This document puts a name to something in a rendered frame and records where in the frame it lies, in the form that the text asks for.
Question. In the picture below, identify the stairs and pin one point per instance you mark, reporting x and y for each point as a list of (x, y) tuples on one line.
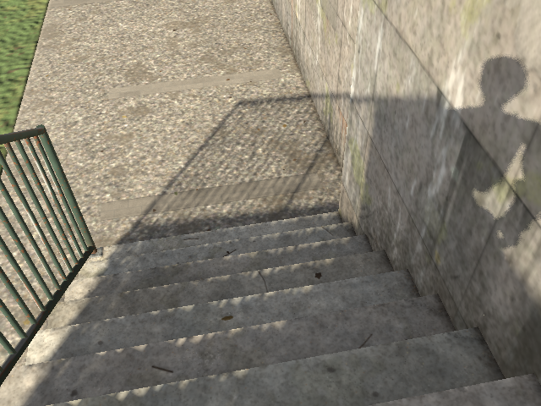
[(294, 312)]

